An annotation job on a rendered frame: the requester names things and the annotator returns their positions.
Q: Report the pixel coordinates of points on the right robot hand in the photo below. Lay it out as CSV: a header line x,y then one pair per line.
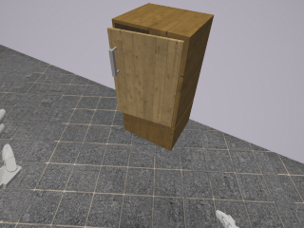
x,y
226,220

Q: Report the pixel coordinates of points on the left robot hand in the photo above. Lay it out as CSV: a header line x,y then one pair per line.
x,y
10,170

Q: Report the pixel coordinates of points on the handle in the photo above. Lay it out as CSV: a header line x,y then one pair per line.
x,y
113,62

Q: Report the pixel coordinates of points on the cupboard door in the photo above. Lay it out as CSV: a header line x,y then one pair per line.
x,y
149,65

